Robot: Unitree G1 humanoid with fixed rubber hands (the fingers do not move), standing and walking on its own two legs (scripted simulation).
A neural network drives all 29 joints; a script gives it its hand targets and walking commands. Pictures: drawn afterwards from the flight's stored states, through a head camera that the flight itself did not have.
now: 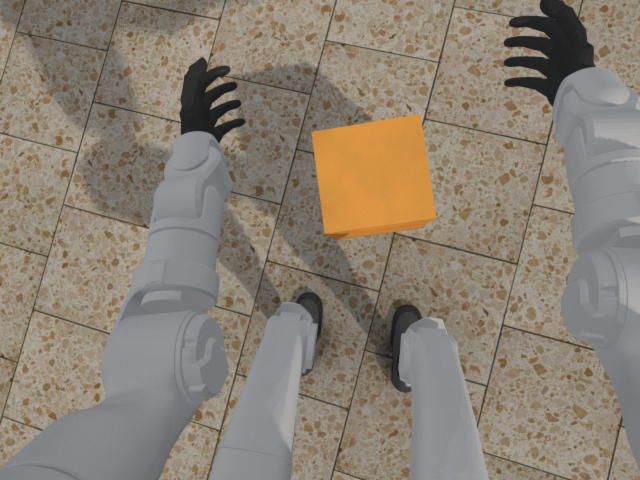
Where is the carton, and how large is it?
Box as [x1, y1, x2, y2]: [311, 114, 435, 239]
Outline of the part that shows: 420,114 311,132 324,232 334,239 412,229 418,228 435,218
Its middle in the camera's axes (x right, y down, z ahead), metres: +0.11 -0.11 +0.86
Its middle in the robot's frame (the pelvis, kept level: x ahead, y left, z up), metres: +0.50 +0.01 -0.52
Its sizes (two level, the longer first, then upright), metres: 0.210 0.200 0.250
